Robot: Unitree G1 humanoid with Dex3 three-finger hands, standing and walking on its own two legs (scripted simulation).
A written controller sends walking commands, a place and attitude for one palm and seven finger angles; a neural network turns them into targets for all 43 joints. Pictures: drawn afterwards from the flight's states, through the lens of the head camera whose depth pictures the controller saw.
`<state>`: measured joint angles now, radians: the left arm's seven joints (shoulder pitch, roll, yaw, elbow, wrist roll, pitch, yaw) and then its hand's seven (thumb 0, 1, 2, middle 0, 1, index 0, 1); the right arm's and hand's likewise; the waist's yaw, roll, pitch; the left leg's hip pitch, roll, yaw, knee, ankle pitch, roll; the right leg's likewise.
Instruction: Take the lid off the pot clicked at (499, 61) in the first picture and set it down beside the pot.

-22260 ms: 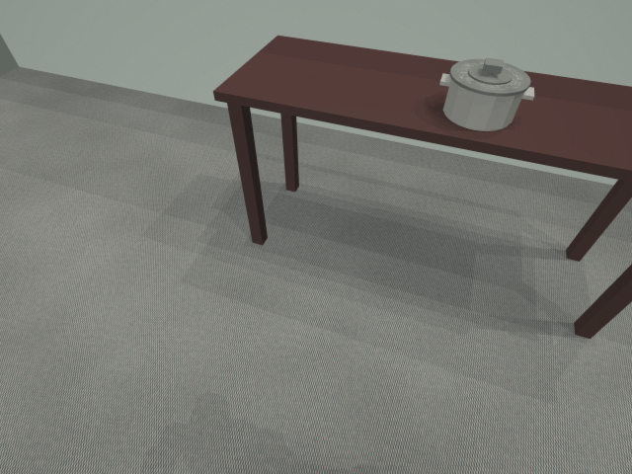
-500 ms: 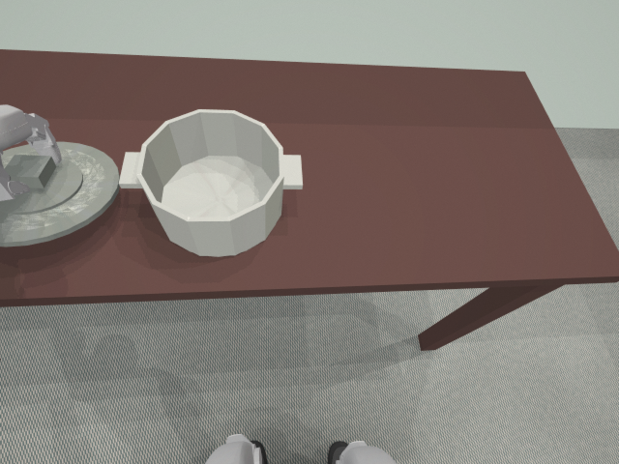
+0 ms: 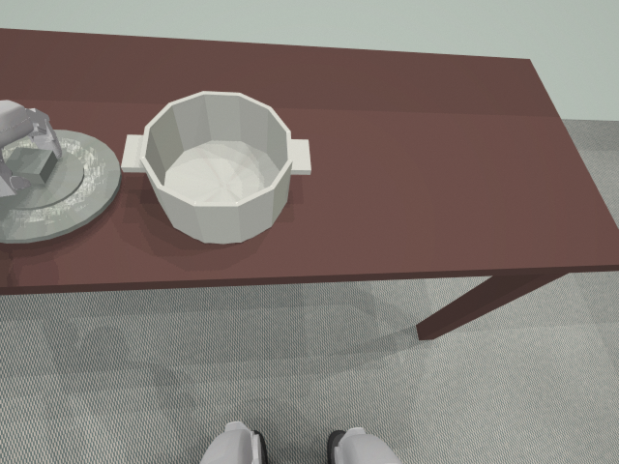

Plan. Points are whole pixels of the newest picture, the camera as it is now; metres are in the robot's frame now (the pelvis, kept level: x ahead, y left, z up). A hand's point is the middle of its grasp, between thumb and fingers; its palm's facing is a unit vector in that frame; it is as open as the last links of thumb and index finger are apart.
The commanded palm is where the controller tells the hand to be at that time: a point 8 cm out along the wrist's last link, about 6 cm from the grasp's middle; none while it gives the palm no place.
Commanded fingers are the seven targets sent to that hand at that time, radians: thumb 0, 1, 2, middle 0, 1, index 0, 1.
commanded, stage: lower the lid onto the table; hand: left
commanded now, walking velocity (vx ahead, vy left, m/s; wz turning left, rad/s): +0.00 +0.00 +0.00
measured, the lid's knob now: (30, 165) +0.49 +0.34 +0.02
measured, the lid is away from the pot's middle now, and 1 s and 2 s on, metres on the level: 0.24 0.25 0.25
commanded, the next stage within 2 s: open the fingers wide in 0.14 s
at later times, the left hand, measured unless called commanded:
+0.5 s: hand (8, 186) +0.46 +0.35 +0.03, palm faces -0.44 -0.13 -0.89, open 7.9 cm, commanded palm +0.49 +0.33 +0.08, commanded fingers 0.00 0.46 0.83 -0.81 -1.08 -0.57 -0.97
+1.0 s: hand out of the picture +0.45 +0.35 +0.03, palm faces -0.44 -0.12 -0.89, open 9.4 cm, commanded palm +0.48 +0.33 +0.08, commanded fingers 0.00 0.03 0.59 -0.35 -0.91 -0.34 -0.90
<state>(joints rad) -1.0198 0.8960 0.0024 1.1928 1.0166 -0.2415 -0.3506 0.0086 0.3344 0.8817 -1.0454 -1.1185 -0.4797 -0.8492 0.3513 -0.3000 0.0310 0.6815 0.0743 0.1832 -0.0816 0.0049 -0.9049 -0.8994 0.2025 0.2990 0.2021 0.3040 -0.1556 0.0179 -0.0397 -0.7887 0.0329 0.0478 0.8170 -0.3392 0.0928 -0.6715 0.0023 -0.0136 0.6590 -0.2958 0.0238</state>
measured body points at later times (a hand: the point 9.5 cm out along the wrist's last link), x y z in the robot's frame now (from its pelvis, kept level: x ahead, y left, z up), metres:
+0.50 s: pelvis -0.01 +0.02 -0.01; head +0.11 +0.06 +0.42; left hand +0.47 +0.35 +0.08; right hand -0.01 -0.26 -0.11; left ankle +0.03 +0.06 -0.70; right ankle +0.01 -0.18 -0.70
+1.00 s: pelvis -0.01 +0.02 -0.01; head +0.10 +0.07 +0.42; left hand +0.46 +0.35 +0.08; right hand -0.01 -0.26 -0.11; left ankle +0.03 +0.06 -0.70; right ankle +0.01 -0.18 -0.70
